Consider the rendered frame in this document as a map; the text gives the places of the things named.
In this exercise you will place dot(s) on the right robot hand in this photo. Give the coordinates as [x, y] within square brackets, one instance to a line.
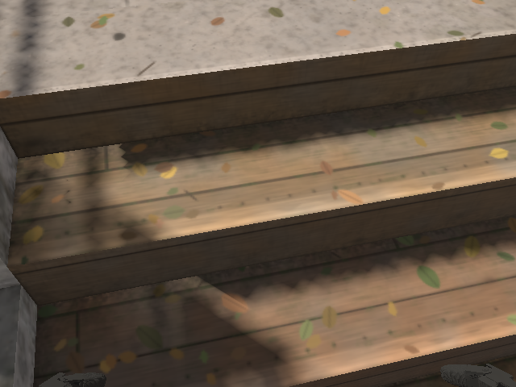
[464, 375]

